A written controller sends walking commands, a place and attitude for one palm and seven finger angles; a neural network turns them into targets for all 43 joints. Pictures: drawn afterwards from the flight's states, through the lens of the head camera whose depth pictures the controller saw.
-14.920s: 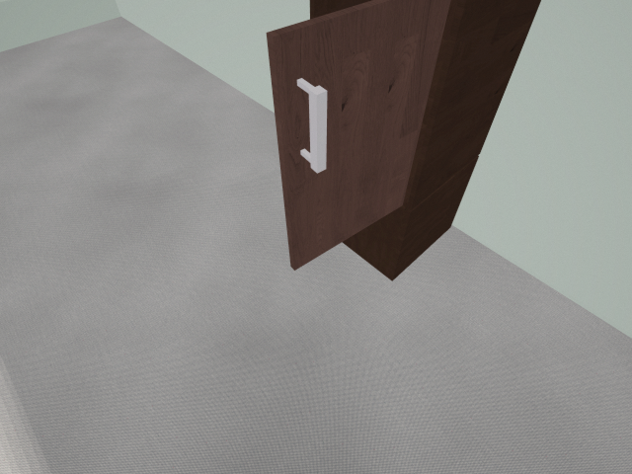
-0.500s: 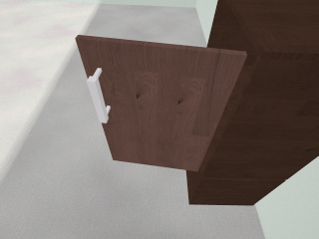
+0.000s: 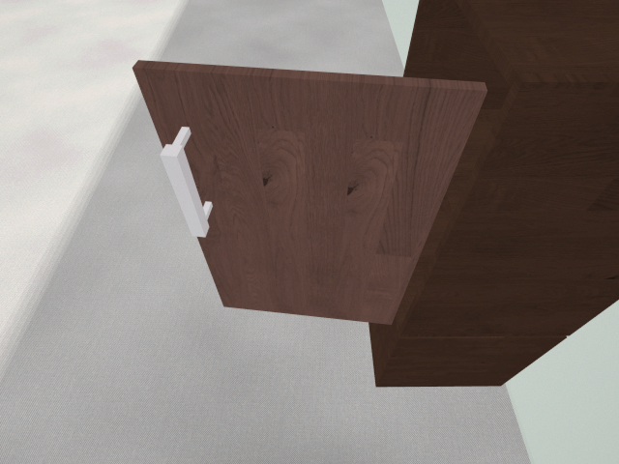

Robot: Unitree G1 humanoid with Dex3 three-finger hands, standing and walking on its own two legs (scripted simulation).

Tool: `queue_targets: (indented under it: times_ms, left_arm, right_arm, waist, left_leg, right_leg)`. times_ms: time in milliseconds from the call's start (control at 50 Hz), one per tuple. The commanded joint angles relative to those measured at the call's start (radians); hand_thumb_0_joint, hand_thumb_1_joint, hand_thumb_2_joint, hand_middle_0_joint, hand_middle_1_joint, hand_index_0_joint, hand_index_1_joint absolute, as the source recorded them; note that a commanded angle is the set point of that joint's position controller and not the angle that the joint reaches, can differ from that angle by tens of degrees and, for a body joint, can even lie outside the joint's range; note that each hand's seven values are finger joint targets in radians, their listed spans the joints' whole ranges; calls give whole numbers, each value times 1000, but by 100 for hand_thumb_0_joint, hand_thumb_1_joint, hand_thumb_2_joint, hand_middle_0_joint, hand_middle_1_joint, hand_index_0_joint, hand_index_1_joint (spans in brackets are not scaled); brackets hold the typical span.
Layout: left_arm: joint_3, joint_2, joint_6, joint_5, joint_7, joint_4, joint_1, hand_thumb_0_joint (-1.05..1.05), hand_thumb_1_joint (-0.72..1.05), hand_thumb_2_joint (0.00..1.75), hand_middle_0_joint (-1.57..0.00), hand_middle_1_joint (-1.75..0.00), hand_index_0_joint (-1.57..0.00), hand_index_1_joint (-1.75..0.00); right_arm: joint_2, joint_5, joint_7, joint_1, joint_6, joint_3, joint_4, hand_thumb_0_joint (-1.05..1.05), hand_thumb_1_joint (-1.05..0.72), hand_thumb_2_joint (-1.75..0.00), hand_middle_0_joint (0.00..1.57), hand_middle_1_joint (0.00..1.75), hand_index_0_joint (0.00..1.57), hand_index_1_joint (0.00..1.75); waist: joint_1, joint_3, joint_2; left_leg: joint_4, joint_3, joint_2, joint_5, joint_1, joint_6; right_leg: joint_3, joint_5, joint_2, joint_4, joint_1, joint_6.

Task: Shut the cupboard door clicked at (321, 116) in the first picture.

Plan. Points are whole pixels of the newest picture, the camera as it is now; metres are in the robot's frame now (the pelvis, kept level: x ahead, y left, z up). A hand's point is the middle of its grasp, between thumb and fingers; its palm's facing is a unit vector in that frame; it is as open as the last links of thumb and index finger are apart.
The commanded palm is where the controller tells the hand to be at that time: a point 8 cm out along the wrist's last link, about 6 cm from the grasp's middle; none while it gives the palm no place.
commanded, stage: look again from close up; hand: left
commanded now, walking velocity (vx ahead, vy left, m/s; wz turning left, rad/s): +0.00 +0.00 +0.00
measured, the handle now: (192, 185) +0.45 +0.19 +0.10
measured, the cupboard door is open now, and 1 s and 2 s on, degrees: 83 83 83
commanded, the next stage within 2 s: shuffle to correct the standing spot in 0.42 s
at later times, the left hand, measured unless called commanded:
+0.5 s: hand out of the picture -0.05 +0.23 -0.18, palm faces +0.00 -0.98 -0.21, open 7.4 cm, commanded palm none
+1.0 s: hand out of the picture -0.06 +0.23 -0.17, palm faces -0.07 -0.99 -0.15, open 7.4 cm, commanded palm none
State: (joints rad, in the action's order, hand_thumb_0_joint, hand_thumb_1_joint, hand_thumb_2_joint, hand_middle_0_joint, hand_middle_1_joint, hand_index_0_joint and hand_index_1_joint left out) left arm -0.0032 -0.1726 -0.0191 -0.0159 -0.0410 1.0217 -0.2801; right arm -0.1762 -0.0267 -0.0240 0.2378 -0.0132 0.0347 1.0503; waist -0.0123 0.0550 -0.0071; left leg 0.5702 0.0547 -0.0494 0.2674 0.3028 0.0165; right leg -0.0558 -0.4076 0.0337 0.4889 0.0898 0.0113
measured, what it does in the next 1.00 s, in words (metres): lifts its right foot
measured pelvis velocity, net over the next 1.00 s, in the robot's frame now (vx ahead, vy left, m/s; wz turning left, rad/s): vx -0.07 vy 0.06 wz -0.11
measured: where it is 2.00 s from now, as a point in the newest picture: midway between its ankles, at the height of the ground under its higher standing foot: outside the picture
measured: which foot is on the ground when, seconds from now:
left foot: down 0.00-1.00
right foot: down 0.00-0.84, up 0.86-1.00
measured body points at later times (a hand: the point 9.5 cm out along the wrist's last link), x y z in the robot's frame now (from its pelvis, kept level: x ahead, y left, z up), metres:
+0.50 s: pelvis -0.07 +0.04 +0.00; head -0.05 +0.06 +0.45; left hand -0.04 +0.28 -0.16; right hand +0.01 -0.20 -0.14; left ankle +0.01 +0.13 -0.73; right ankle -0.09 -0.12 -0.73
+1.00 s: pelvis -0.07 +0.06 +0.00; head -0.05 +0.07 +0.45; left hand -0.06 +0.28 -0.16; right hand -0.11 -0.17 -0.15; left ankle -0.02 +0.14 -0.73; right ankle -0.08 -0.08 -0.68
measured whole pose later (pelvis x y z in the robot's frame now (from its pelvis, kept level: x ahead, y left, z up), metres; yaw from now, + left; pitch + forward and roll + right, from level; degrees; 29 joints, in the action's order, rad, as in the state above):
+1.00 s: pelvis -0.07 +0.06 +0.00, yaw -6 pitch -1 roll +0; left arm -0.04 -0.16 0.03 -0.03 0.01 1.05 -0.32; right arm -0.14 -0.03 -0.02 0.33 -0.03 0.03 1.08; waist -0.01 0.05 0.03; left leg 0.49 0.14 -0.01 0.20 0.29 -0.07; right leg -0.03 -0.36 0.07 0.98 0.47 -0.01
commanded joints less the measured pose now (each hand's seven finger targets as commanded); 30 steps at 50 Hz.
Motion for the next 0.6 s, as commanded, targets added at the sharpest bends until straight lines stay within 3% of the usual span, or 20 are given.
queue_targets:
  times_ms: [0,20,40,60,100,120,140,160,200,240,280,340,420,500,520,580]
  left_arm:
    - [-53,-157,-8,-6,-21,-65,-130,0,90,90,-20,-30,-20,-30]
    - [-54,-157,-2,-10,-20,-78,-122,0,90,90,-20,-30,-20,-30]
    - [-55,-165,5,-10,-20,-96,-101,0,90,90,-20,-30,-20,-30]
    - [-47,-154,6,-11,-19,-107,-103,0,90,90,-20,-30,-20,-30]
    - [-47,-154,13,-5,-18,-119,-103,0,90,90,-20,-30,-20,-30]
    - [-47,-152,17,-6,-17,-123,-94,0,90,90,-20,-30,-20,-30]
    - [-44,-146,21,-7,-16,-124,-87,0,90,90,-20,-30,-20,-30]
    - [-35,-135,20,-10,-15,-123,-98,0,90,90,-20,-30,-20,-30]
    - [-37,-150,23,-8,-11,-123,-75,0,90,90,-20,-30,-20,-30]
    - [-37,-152,25,-8,-6,-126,-57,0,90,90,-20,-30,-20,-30]
    - [-32,-149,24,-10,-4,-120,-69,0,90,90,-20,-30,-20,-30]
    - [-30,-153,24,-10,0,-112,-64,0,90,90,-20,-30,-20,-30]
    - [-27,-145,21,-11,3,-93,-88,0,90,90,-20,-30,-20,-30]
    - [-25,-137,19,-12,4,-67,-120,0,90,90,-20,-30,-20,-30]
    - [-25,-130,19,-12,5,-54,-134,0,90,90,-20,-30,-20,-30]
    - [-28,-114,33,-15,13,-33,-186,0,90,90,-20,-30,-20,-30]
  right_arm:
    - [-80,4,-4,-30,-7,20,-126,0,-90,-90,20,30,20,30]
    - [-72,5,-5,-41,-3,21,-135,0,-90,-90,20,30,20,30]
    - [-77,6,-6,-26,0,23,-133,0,-90,-90,20,30,20,30]
    - [-81,4,-4,-5,-2,19,-124,0,-90,-90,20,30,20,30]
    - [-123,8,-6,1,1,33,-114,0,-90,-90,20,30,20,30]
    - [-135,10,-5,-4,6,36,-113,0,-90,-90,20,30,20,30]
    - [-144,10,-3,-18,10,38,-116,0,-90,-90,20,30,20,30]
    - [-138,10,1,-35,10,31,-119,0,-90,-90,20,30,20,30]
    - [-140,9,6,-60,13,31,-128,0,-90,-90,20,30,20,30]
    - [-141,8,9,-71,14,31,-133,0,-90,-90,20,30,20,30]
    - [-137,9,14,-77,15,27,-135,0,-90,-90,20,30,20,30]
    - [-147,9,16,-70,16,29,-133,0,-90,-90,20,30,20,30]
    - [-147,9,20,-54,18,29,-121,0,-90,-90,20,30,20,30]
    - [-142,11,20,-40,19,30,-100,0,-90,-90,20,30,20,30]
    - [-141,9,21,-26,20,29,-88,0,-90,-90,20,30,20,30]
    - [-154,4,17,-10,32,36,-67,0,-90,-90,20,30,20,30]
  waist:
    - [34,-88,207]
    - [31,-69,174]
    - [17,-71,135]
    - [15,-89,93]
    - [10,-95,-12]
    - [9,-82,-42]
    - [11,-60,-50]
    - [23,-35,-32]
    - [16,-9,-4]
    - [12,9,-34]
    - [17,8,-21]
    - [13,16,-53]
    - [15,0,-22]
    - [19,1,-42]
    - [18,-13,-31]
    - [25,-5,-73]
  left_leg:
    - [89,2,16,-125,67,-34]
    - [68,13,24,-83,72,-35]
    - [35,12,19,-158,30,-38]
    - [18,7,5,-321,-44,-45]
    - [37,-37,-52,-527,-154,-62]
    - [24,-60,-74,-524,-159,-65]
    - [3,-78,-86,-473,-138,-70]
    - [-5,-81,-84,-438,-115,-74]
    - [-35,-72,-63,-261,-67,-60]
    - [-89,-81,-58,-104,-44,-56]
    - [-114,-88,-52,-29,-36,-58]
    - [-177,-114,-60,91,-18,-56]
    - [-203,-121,-56,138,-10,-54]
    - [-235,-131,-56,175,-3,-53]
    - [-254,-134,-60,229,-15,-51]
    - [-298,-141,-81,388,0,-50]
  right_leg:
    - [102,1032,151,37,-62,-69]
    - [112,1023,154,53,-49,-75]
    - [103,940,142,68,-16,-73]
    - [86,886,116,92,18,-58]
    - [55,620,75,74,123,-33]
    - [47,459,58,50,152,-26]
    - [48,341,44,31,168,-25]
    - [54,312,44,7,161,-25]
    - [74,242,49,-14,172,-28]
    - [76,142,45,-25,197,-29]
    - [79,105,48,-46,198,-28]
    - [64,49,40,-45,216,-25]
    - [63,27,44,-64,210,-24]
    - [60,13,41,-73,211,-24]
    - [56,-39,35,-79,211,-23]
    - [33,-154,-3,-59,227,-32]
